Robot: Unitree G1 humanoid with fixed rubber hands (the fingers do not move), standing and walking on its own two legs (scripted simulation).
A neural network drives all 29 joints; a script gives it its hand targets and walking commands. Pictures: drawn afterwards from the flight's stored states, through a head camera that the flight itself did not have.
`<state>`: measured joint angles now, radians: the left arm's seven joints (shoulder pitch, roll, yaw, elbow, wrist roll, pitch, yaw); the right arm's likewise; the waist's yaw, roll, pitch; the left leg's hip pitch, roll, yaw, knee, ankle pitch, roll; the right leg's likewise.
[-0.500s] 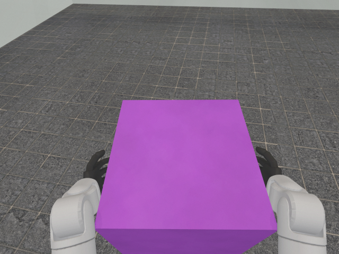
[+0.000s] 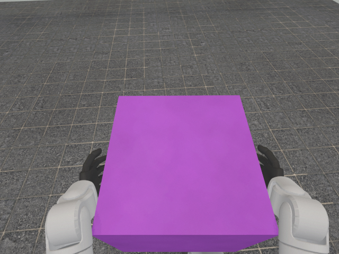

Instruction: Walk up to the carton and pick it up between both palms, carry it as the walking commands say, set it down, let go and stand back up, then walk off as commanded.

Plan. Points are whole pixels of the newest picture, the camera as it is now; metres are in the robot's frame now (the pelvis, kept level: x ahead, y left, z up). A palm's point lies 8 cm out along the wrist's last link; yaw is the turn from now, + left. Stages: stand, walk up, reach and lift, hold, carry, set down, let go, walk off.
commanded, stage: carry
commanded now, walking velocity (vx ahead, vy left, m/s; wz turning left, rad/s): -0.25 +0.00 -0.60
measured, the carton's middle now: (179, 176) +0.29 -0.01 +0.02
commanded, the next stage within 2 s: none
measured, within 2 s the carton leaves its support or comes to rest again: neither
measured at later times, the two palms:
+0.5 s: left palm (156, 231) +0.16 +0.05 +0.07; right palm out of the picture +0.01 -0.30 +0.07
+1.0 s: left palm out of the picture +0.03 +0.01 +0.08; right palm out of the picture -0.20 -0.29 +0.06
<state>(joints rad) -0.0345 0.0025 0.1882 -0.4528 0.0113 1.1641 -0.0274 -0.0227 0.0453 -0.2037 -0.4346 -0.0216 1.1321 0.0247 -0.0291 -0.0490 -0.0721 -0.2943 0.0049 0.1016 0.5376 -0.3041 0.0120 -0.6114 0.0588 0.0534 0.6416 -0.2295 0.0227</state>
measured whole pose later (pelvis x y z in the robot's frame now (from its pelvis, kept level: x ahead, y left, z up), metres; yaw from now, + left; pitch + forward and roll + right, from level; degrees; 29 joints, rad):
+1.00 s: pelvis -0.29 +0.01 -0.01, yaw -38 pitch +4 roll -1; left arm -0.12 0.00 0.19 -0.34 -0.01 1.16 -0.02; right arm -0.05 0.01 -0.20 -0.41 -0.06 1.16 0.02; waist 0.04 0.06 -0.08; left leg -0.54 0.18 0.12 0.82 -0.43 -0.06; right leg -0.37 0.01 -0.04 0.58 -0.31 -0.01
